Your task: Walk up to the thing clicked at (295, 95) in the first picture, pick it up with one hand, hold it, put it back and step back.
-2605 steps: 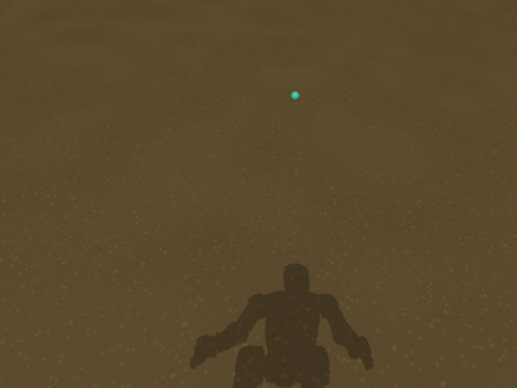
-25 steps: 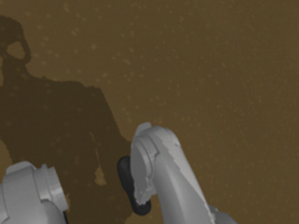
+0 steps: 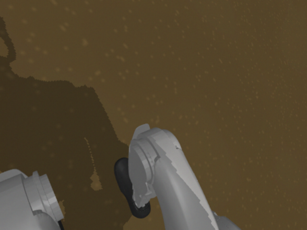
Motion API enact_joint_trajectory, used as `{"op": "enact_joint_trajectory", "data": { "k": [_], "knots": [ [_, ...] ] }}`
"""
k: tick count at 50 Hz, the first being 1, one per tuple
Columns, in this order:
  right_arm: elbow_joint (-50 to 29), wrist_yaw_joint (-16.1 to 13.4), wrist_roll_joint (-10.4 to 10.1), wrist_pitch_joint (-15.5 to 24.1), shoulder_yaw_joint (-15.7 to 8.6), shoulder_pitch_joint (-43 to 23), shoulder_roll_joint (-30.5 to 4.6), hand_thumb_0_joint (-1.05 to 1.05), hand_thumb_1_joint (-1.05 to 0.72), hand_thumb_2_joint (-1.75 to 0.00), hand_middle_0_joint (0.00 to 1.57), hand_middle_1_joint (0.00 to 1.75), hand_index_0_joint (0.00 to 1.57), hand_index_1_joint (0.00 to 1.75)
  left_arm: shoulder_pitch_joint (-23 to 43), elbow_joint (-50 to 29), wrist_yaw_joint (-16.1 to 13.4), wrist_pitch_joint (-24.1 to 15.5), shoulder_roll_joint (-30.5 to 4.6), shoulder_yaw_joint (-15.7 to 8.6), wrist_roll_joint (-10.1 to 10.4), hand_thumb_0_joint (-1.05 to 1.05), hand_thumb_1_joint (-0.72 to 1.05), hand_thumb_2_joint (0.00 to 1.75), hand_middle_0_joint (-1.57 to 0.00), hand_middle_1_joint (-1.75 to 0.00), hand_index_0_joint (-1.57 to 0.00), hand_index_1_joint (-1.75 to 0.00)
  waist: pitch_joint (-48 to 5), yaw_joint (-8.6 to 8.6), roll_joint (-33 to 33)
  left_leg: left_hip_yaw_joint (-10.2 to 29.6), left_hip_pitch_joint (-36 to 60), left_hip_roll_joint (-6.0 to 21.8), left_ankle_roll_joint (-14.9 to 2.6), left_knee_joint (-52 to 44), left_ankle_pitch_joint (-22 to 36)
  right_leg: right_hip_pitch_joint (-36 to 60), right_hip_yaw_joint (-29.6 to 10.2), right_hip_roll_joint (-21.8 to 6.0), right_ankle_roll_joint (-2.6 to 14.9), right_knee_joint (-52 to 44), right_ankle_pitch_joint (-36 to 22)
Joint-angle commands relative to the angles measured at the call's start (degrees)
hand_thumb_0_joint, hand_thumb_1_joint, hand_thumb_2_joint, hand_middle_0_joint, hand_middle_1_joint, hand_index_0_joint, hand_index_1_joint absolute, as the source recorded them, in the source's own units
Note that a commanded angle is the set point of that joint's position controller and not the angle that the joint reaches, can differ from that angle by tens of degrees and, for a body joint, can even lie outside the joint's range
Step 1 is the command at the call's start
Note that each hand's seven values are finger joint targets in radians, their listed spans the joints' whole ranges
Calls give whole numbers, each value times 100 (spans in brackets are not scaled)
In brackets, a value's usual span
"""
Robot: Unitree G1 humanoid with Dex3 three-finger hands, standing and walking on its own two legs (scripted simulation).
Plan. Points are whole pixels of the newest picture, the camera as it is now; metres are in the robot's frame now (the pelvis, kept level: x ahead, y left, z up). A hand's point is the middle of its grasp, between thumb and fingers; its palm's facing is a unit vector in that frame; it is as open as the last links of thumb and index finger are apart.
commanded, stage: rest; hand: left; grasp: from above
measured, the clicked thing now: out of the picture +0.47 +0.35 -0.26
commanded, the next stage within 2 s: open in 0.24 s
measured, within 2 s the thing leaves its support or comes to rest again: rests again in 0.50 s
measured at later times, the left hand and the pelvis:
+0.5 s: hand out of the picture +0.46 +0.34 -0.25, palm faces -0.41 -0.16 -0.90, open 7.9 cm; pelvis +0.00 +0.00 +0.00, yaw -1 degrees
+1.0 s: hand out of the picture +0.46 +0.34 -0.24, palm faces -0.43 -0.16 -0.89, open 12.9 cm; pelvis -0.01 +0.00 +0.00, yaw -1 degrees
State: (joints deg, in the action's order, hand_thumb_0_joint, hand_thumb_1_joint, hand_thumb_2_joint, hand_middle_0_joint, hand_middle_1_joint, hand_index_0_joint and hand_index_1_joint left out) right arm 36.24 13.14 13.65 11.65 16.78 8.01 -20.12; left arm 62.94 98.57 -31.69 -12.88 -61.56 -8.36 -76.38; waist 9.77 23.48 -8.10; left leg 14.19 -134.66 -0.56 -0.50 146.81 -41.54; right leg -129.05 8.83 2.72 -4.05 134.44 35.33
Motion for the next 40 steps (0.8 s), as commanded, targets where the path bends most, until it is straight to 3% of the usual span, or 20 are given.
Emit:
{"op": "enact_joint_trajectory", "data": {
  "k": [1, 4, 5, 11, 14, 15, 16, 17, 19, 20, 21, 23, 24, 25, 26, 29, 31, 32, 36, 40],
  "knots": [
    [115, -66, -28, 13, -558, 1055, -1999, 0, -91, -90, 20, 30, 20, 30, 1507, -737, -289, -62, -1457, -42, 118, 0, 69, 59, -99, -66, -103, -61, -3606, 240, 3389, -522, 2945, 228, 37, -1695, 1363, 1960, 701, 204, 528, -973, -1235],
    [113, -85, -42, 12, -516, 985, -1978, 0, -90, -90, 20, 30, 20, 30, 1415, -636, -293, -103, -1437, -3, 113, 0, 68, 61, -97, -67, -101, -63, -3572, 223, 3315, -487, 2939, 237, 46, -1655, 1292, 1913, 715, 198, 530, -945, -1186],
    [72, -82, -17, 16, -530, 1006, -2009, 0, -90, -90, 20, 30, 20, 30, 1462, -663, -299, -119, -1387, 27, 105, 0, 69, 61, -98, -69, -102, -64, -3552, 287, 3332, -477, 2931, 238, 48, -1658, 1317, 1908, 734, 198, 520, -945, -1217],
    [104, -61, -3, 34, -440, 1005, -2003, 0, -91, -90, 20, 30, 20, 30, 1505, -686, -449, -172, -1586, -41, 81, 0, 70, 61, -100, -66, -103, -63, -3637, 280, 3419, -456, 3048, 267, 57, -1643, 1574, 2124, 728, 221, 503, -918, -1443],
    [100, -57, 15, 73, -430, 947, -2010, 0, -90, -90, 20, 30, 20, 30, 1539, -646, -499, -154, -1452, 62, 99, 0, 69, 63, -97, -70, -102, -65, -3521, 314, 3468, -460, 3012, 268, 67, -1679, 1460, 2049, 750, 220, 504, -932, -1360],
    [97, -51, 1, 108, -424, 861, -1982, 0, -91, -90, 20, 30, 20, 30, 1596, -595, -474, -142, -1240, 287, 95, 0, 67, 61, -96, -69, -101, -64, -3471, 334, 3520, -481, 2987, 266, 61, -1629, 1341, 1962, 730, 217, 510, -927, -1299],
    [114, -60, 11, 109, -444, 911, -2029, 0, -91, -90, 20, 30, 20, 30, 1540, -532, -498, -119, -1423, 135, 127, 0, 67, 61, -97, -68, -101, -64, -3513, 360, 3381, -431, 3031, 285, 61, -1656, 1325, 1998, 762, 222, 495, -945, -1299],
    [92, -50, -26, 134, -436, 914, -2063, 0, -91, -90, 20, 30, 20, 30, 1624, -726, -482, -100, -1483, 163, 79, 0, 67, 63, -96, -69, -100, -65, -3497, 343, 3482, -468, 2993, 275, 52, -1603, 1388, 1971, 734, 209, 490, -928, -1352],
    [152, -64, -21, 111, -433, 970, -2055, 0, -90, -90, 20, 30, 20, 30, 1662, -782, -539, -70, -1664, 24, 100, 0, 51, 59, -80, -65, -84, -62, -3693, 269, 3579, -442, 3091, 286, 73, -1678, 1533, 2113, 729, 211, 511, -935, -1449],
    [97, -35, -23, 140, -439, 936, -2030, 0, -90, -90, 20, 30, 20, 30, 1591, -697, -493, -46, -1402, 190, 102, 0, 43, 54, -72, -64, -76, -60, -3595, 315, 3534, -475, 3077, 286, 64, -1583, 1593, 2052, 714, 199, 497, -909, -1511],
    [209, -26, 7, 137, -399, 1011, -2011, 0, -90, -90, 20, 30, 20, 30, 1492, -625, -514, -34, -1566, 6, 138, 0, 35, 52, -64, -65, -68, -60, -3589, 343, 3410, -457, 2998, 301, 61, -1580, 1646, 2157, 742, 197, 480, -944, -1556],
    [111, -23, -31, 155, -436, 932, -2040, 0, -90, -90, 20, 30, 20, 30, 1552, -691, -441, -16, -1404, 137, 174, 0, 19, 48, -54, -64, -58, -60, -3533, 345, 3442, -478, 2952, 291, 55, -1593, 1570, 2065, 714, 215, 499, -959, -1461],
    [193, -19, -13, 137, -420, 1021, -2053, 0, -90, -90, 20, 30, 20, 30, 1486, -550, -444, 10, -1551, -7, 178, 0, 11, 50, -51, -66, -55, -62, -3455, 368, 3403, -448, 2925, 303, 61, -1608, 1518, 2035, 735, 178, 495, -972, -1433],
    [132, -19, -29, 163, -482, 951, -2100, 0, -90, -90, 20, 30, 20, 30, 1532, -620, -367, 27, -1335, 144, 197, 0, 3, 51, -50, -66, -53, -63, -3338, 385, 3396, -428, 2969, 299, 82, -1595, 1467, 1848, 736, 161, 502, -947, -1350],
    [213, -18, -35, 135, -410, 1004, -2027, 0, -90, -90, 20, 30, 20, 30, 1460, -598, -378, 19, -1603, -47, 217, 0, -2, 56, -47, -68, -50, -65, -3442, 336, 3450, -387, 2974, 324, 92, -1693, 1493, 1963, 754, 176, 503, -991, -1352],
    [162, -18, -42, 86, -434, 999, -2031, 0, -90, -90, 20, 30, 20, 30, 1310, -612, -292, 44, -1529, 19, 220, 0, -8, 64, -43, -73, -45, -71, -3609, 265, 3551, -372, 3144, 323, 113, -1753, 1586, 2031, 741, 185, 514, -939, -1394],
    [106, -13, -47, 65, -441, 988, -2012, 0, -90, -90, 20, 30, 20, 30, 1294, -621, -204, 50, -1340, 162, 253, 0, -10, 64, -40, -76, -42, -73, -3559, 339, 3475, -395, 3075, 311, 83, -1675, 1683, 2081, 719, 200, 502, -952, -1496],
    [124, -7, -35, 44, -344, 1055, -1963, 0, -90, -90, 20, 30, 20, 30, 1278, -562, -192, 47, -1452, 27, 290, 0, -14, 66, -37, -78, -40, -75, -3519, 327, 3337, -387, 2997, 311, 83, -1641, 1745, 2105, 741, 166, 499, -987, -1535],
    [109, -57, -78, -16, -320, 1081, -1971, 0, -89, -90, 20, 30, 20, 30, 1324, -691, -91, -34, -1468, 83, 377, 0, -23, 73, -29, -83, -32, -81, -3509, 360, 3186, -434, 2875, 297, 32, -1596, 1701, 2265, 700, 194, 488, -1088, -1528],
    [59, -99, -52, -67, -241, 1020, -2000, 0, -89, -90, 20, 30, 20, 30, 1348, -723, -71, -202, -1538, 126, 334, 0, -31, 80, -22, -91, -24, -89, -3318, 385, 3161, -398, 2803, 303, 47, -1611, 1445, 2123, 747, 190, 507, -1112, -1283]
  ]
}}
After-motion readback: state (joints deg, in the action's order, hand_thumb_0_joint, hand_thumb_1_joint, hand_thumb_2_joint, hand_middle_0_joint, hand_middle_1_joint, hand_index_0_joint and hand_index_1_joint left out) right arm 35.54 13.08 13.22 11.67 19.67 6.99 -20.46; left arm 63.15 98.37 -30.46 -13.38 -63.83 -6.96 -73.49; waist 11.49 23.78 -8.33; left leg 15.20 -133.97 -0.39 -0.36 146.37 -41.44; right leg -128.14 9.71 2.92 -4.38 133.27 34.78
